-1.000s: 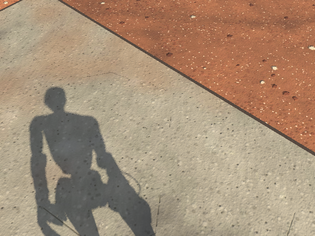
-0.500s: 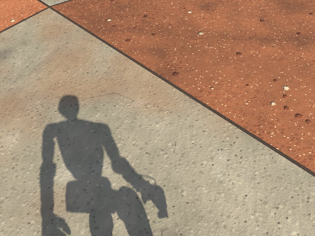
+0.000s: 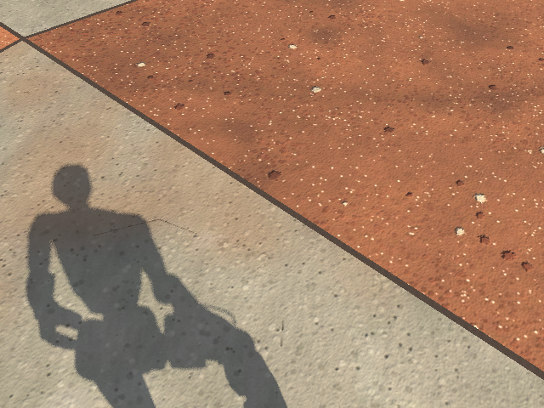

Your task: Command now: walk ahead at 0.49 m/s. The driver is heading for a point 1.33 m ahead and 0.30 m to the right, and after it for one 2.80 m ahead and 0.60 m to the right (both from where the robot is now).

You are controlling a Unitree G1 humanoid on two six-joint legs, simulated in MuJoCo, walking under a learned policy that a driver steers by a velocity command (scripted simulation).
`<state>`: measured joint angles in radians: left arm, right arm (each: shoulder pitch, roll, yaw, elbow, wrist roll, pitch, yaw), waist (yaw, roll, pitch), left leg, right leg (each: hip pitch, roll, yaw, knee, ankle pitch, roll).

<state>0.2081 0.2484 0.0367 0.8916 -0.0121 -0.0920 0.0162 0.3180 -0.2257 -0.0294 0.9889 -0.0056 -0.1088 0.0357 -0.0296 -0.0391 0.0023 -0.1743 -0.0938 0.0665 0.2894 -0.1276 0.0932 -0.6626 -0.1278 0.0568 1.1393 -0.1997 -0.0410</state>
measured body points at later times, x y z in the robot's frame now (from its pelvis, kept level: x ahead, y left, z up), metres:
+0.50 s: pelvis +0.28 -0.08 +0.00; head +0.29 -0.10 +0.45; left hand +0.33 +0.18 -0.12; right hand +0.37 -0.35 -0.14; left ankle +0.29 +0.08 -0.66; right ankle +0.30 -0.16 -0.74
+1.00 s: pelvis +0.55 -0.02 -0.01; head +0.58 +0.00 +0.44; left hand +0.59 +0.25 -0.15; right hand +0.66 -0.28 -0.12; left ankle +0.61 +0.07 -0.74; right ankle +0.46 -0.16 -0.65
